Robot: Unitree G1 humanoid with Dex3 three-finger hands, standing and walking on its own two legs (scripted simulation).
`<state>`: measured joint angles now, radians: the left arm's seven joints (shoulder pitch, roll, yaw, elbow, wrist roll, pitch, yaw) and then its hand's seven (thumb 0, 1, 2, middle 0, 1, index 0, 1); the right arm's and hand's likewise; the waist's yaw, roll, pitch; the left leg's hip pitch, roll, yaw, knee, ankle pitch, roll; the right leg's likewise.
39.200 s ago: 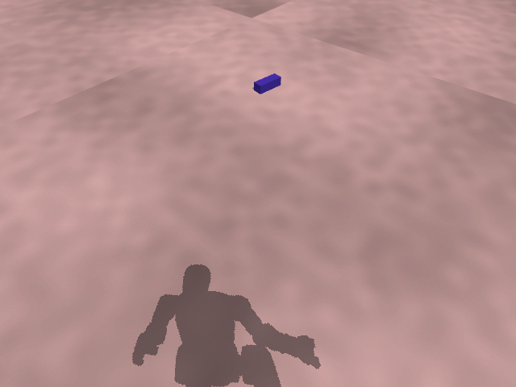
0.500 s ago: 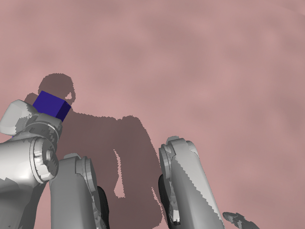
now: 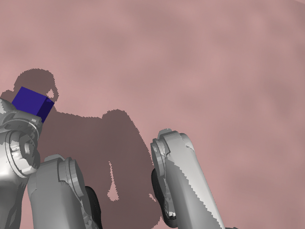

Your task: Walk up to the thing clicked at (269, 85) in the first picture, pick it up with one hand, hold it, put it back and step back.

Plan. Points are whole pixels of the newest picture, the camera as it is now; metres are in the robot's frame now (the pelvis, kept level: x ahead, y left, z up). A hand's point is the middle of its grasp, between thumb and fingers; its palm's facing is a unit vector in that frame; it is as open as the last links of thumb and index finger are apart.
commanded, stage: lower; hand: left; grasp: from above
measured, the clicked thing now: (20, 126) +0.43 +0.28 -0.21
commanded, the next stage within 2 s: rest in 0.18 s
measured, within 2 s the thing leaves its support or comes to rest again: rests again in 0.94 s
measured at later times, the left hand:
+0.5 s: hand (28, 126) +0.43 +0.26 -0.22, palm faces -0.19 -0.41 -0.89, open 9.8 cm
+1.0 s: hand (33, 124) +0.44 +0.26 -0.25, palm faces -0.16 -0.42 -0.89, open 9.8 cm
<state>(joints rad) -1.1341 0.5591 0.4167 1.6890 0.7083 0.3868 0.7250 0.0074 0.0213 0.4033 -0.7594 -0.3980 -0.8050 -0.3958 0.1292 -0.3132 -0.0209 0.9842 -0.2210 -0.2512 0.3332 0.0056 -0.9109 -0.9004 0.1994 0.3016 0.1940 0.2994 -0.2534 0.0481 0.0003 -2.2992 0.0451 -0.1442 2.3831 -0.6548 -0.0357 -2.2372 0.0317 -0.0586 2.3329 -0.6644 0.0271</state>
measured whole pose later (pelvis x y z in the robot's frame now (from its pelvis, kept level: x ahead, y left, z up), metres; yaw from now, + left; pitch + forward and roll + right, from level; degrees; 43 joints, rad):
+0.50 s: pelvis +0.00 +0.00 -0.02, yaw -2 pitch +28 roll -8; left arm -1.18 0.68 0.43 1.79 0.71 0.35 0.81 0.00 0.05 0.41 -0.72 -0.43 -0.76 -0.43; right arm 0.09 -0.34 0.07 0.98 -0.27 -0.32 0.41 0.00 -0.91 -0.90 0.20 0.30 0.19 0.30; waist -0.32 -0.02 0.14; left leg -2.32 0.03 -0.20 2.46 -0.65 -0.04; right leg -2.23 0.04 -0.11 2.37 -0.65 0.03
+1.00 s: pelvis +0.00 +0.01 -0.02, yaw -5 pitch +27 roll -11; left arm -1.18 0.78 0.43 1.79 0.65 0.33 0.84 -0.01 0.06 0.44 -0.65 -0.52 -0.69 -0.53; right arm 0.10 -0.38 0.16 0.88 -0.26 -0.34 0.48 0.00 -0.91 -0.90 0.20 0.30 0.19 0.30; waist -0.36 -0.06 0.22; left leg -2.31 0.03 -0.25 2.50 -0.68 -0.04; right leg -2.21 0.05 -0.14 2.38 -0.66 0.04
